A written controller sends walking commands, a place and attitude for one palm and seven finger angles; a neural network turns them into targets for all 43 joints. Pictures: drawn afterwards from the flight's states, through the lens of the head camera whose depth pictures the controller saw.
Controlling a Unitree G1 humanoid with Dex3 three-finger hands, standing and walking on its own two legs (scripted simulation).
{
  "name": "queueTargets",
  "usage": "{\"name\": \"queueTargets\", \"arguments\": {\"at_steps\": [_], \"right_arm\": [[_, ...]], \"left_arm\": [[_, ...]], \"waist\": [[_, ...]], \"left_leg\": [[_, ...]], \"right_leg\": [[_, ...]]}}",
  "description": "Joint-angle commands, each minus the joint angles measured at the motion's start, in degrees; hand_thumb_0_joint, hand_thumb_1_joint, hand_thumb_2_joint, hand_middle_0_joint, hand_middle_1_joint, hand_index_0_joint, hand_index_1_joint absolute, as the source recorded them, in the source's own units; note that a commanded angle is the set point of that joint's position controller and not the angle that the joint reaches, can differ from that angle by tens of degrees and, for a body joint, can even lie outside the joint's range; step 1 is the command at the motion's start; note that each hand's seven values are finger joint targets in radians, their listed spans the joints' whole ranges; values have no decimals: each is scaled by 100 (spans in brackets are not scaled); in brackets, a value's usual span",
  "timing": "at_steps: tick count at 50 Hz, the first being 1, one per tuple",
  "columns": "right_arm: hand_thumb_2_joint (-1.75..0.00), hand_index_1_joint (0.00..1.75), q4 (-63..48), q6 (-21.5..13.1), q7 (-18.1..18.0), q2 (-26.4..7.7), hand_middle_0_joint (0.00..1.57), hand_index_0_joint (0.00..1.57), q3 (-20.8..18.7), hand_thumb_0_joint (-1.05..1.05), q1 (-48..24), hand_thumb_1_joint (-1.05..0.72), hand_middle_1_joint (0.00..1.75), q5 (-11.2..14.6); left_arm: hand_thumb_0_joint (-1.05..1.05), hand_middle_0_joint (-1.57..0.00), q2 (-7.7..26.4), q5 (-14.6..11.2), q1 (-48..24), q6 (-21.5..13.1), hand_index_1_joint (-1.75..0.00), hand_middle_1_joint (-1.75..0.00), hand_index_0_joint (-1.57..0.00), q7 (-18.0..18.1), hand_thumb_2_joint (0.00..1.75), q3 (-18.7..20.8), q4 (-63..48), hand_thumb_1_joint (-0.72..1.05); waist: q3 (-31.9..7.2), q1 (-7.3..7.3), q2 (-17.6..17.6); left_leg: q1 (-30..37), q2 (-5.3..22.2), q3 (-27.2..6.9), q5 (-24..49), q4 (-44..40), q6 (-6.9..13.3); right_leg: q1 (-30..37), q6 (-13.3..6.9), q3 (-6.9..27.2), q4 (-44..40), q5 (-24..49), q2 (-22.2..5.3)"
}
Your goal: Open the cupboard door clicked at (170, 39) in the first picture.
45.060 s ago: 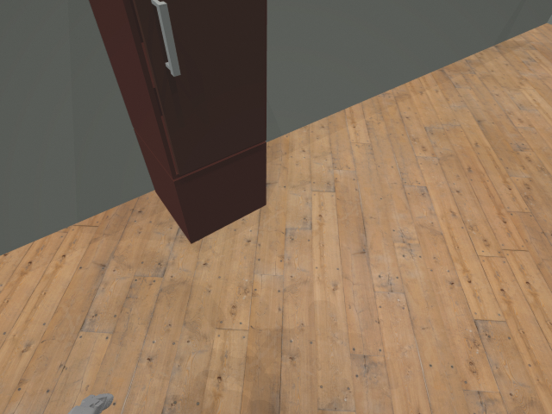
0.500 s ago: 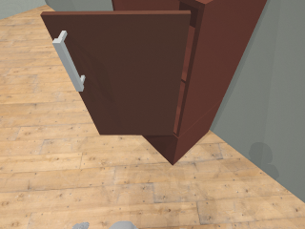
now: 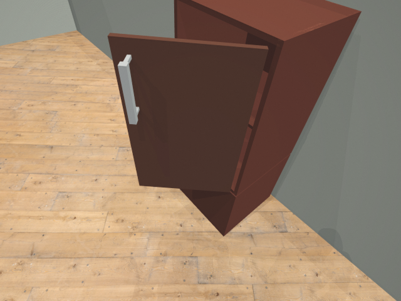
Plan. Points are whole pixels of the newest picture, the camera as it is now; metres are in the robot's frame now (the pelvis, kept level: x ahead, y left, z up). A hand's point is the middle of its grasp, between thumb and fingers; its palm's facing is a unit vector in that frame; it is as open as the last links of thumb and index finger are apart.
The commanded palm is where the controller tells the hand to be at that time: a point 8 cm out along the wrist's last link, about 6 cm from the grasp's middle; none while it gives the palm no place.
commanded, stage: come to a stop and stand still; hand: left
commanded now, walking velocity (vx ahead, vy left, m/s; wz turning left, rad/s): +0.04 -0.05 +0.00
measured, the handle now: (131, 91) +0.57 +0.23 +0.12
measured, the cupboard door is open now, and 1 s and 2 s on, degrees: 47 47 47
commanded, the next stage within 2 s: look again from close up in 0.02 s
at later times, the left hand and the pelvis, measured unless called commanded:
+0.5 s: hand out of the picture +0.03 +0.12 -0.18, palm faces +0.00 -0.98 -0.22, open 7.3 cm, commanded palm none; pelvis +0.01 -0.05 -0.01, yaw -1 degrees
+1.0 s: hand out of the picture -0.03 +0.14 -0.18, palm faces +0.12 -0.98 -0.18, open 7.4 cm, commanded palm none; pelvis -0.01 -0.02 -0.01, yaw +1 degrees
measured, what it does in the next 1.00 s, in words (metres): steps on the spot: right foot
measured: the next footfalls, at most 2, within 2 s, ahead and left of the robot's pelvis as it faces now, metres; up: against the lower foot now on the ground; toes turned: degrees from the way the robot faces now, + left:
right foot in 0.16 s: +0.05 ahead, -0.14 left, +0.00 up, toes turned -4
right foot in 1.60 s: +0.03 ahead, -0.13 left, +0.00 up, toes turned -1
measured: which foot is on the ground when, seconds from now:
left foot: down 0.00-1.00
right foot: up 0.00-0.14, down 0.16-1.00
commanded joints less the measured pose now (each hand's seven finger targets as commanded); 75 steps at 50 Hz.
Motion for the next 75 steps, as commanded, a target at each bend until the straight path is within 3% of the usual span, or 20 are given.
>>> {"name": "queueTargets", "arguments": {"at_steps": [1, 4, 5, 6, 7, 8, 11, 13, 15, 17, 21, 34, 43, 47, 51, 53, 54, 57, 65, 75], "right_arm": [[-90, 30, -187, -142, -72, -993, 20, 20, -215, 0, 361, -90, 30, -31], [-90, 30, -76, -101, -70, -989, 20, 20, -194, 0, 359, -90, 30, -45], [-90, 30, -35, -91, -72, -978, 20, 20, -186, 0, 327, -90, 30, -10], [-90, 30, -250, -203, 16, -1190, 20, 20, -214, 0, -649, -90, 30, 119], [-90, 30, -502, -226, 76, -734, 20, 20, -111, 0, -514, -90, 30, 120], [-90, 30, -507, -202, 46, -368, 20, 20, -64, 0, -2, -90, 30, 54], [-90, 30, -230, -87, 61, -349, 20, 20, -61, 0, 117, -90, 30, 75], [-90, 30, -134, -92, 49, -324, 20, 20, -47, 0, 197, -90, 30, 63], [-90, 30, 41, -128, 22, -387, 20, 20, -29, 0, 383, -90, 30, 61], [-90, 30, 15, -120, 8, -561, 20, 20, -14, 0, 230, -90, 30, 47], [-90, 30, 45, -84, -22, -472, 20, 20, 23, 0, 88, -90, 30, 81], [-90, 30, 259, -92, -25, -511, 20, 20, 41, 0, 118, -90, 30, 88], [-90, 30, 143, 105, 40, -444, 20, 20, -59, 0, 175, -90, 30, 68], [-90, 30, 79, 88, 77, -374, 20, 20, -106, 0, 361, -90, 30, 64], [-90, 30, 102, 69, 82, -550, 20, 20, -165, 0, 832, -90, 30, 18], [-90, 30, 11, 74, 47, -901, 20, 20, -232, 0, 898, -90, 30, -7], [-90, 30, -41, 27, 27, -807, 20, 20, -210, 0, 775, -90, 30, 9], [-90, 30, -73, -145, -17, -565, 20, 20, -107, 0, 462, -90, 30, 24], [-90, 30, 250, -234, -173, -591, 20, 20, -61, 0, 743, -90, 30, 8], [-90, 30, 377, -95, -135, -621, 20, 20, -192, 0, 499, -90, 30, -15]], "left_arm": [[0, -20, 93, -59, -538, -162, -30, -30, -20, -37, 90, -22, -481, 90], [0, -20, -31, -109, -373, -243, -30, -30, -20, -2, 90, -73, -381, 90], [0, -20, -32, -120, -26, -281, -30, -30, -20, 21, 90, -66, -229, 90], [0, -20, 216, -50, 725, -378, -30, -30, -20, 300, 90, -168, 382, 90], [0, -20, 784, -41, 1046, -471, -30, -30, -20, 277, 90, -35, 335, 90], [0, -20, 605, -60, 799, -508, -30, -30, -20, 250, 90, -90, 228, 90], [0, -20, 461, -86, 302, -519, -30, -30, -20, 348, 90, -128, 197, 90], [0, -20, 346, -136, 14, -450, -30, -30, -20, 374, 90, -167, 147, 90], [0, -20, 219, -149, -92, -392, -30, -30, -20, 358, 90, -212, 146, 90], [0, -20, 105, -110, 40, -315, -30, -30, -20, 351, 90, -237, 156, 90], [0, -20, 165, -118, 231, -388, -30, -30, -20, 297, 90, -274, 302, 90], [0, -20, 189, -135, 441, -438, -30, -30, -20, 286, 90, -250, 315, 90], [0, -20, 498, -83, 562, -341, -30, -30, -20, 349, 90, 26, 99, 90], [0, -20, 563, -60, 493, -302, -30, -30, -20, 369, 90, 148, -16, 90], [0, -20, 359, -72, 263, -170, -30, -30, -20, 311, 90, 160, -146, 90], [0, -20, -98, -24, 253, -115, -30, -30, -20, 287, 90, 52, -248, 90], [0, -20, -165, -1, 217, -121, -30, -30, -20, 275, 90, -22, -234, 90], [0, -20, -349, 3, 396, -206, -30, -30, -20, 170, 90, -83, -62, 90], [0, -20, -242, -60, 78, -109, -30, -30, -20, 168, 90, -133, -43, 90], [0, -20, -311, -86, -123, -78, -30, -30, -20, 182, 90, -105, -56, 90]], "waist": [[616, -279, 1094], [379, -201, 1181], [202, -30, 1045], [380, 459, 857], [216, 389, -390], [-320, -45, -555], [-650, -152, -924], [-309, -241, -705], [62, -311, 298], [647, -116, 987], [1009, -136, 363], [578, -123, 183], [964, 19, -217], [800, 0, -291], [755, -199, 479], [930, -201, 1634], [994, -230, 1385], [798, -37, 310], [363, -244, 710], [330, -229, 845]], "left_leg": [[53, 1530, -1191, -292, -996, 936], [-137, 1385, -971, 651, -441, 795], [-331, 1250, -798, 723, -50, 624], [-1038, 962, 47, 691, 1089, 131], [-1486, 258, 213, -63, 2090, -120], [-1559, 268, 72, -1344, 2365, -154], [-991, 227, 143, -1246, 2043, -179], [-552, 197, 239, -592, 1367, -144], [-51, 415, -66, 288, 643, -87], [-728, 907, -598, 628, 311, 188], [-742, 578, -323, 206, 335, 58], [-408, 484, -207, 214, 156, 2], [-1160, 225, 86, -715, 1179, -94], [-1030, 205, 133, -619, 972, -70], [-300, 394, -100, -783, 38, 73], [-634, 1366, -1530, -1837, -1029, 609], [-822, 1579, -1911, -2078, -1359, 866], [-687, 1568, -1689, -1207, -1287, 982], [253, 1668, -1046, 1885, -713, 874], [-118, 1483, -932, 1047, -494, 812]], "right_leg": [[-418, 35, -65, -821, -344, -228], [686, 35, -271, -2249, -486, 3], [1350, 44, -292, -2956, 129, 42], [1620, -92, 282, -3074, 1435, -379], [2287, -181, 938, -3548, 3429, -984], [2504, -605, 1131, -3208, 4881, -1566], [2246, -814, 814, -3192, 3789, -1205], [1770, -721, 604, -3125, 2925, -1023], [1125, -494, 530, -3007, 1488, -716], [1157, -304, 296, -3037, 481, -304], [1062, -347, 559, -3406, 781, -441], [1482, -341, 610, -3749, 982, -576], [1304, -875, 1600, -4510, -495, -1615], [1287, -962, 1413, -4258, -359, -1689], [433, -533, 405, -3233, -1005, -897], [40, -229, -578, -1604, -1026, -96], [-66, -256, -341, -770, -1065, -109], [-184, -251, 5, -81, -424, -290], [-4, -14, 56, -870, -397, -221], [816, -48, -111, -2198, -317, -119]]}}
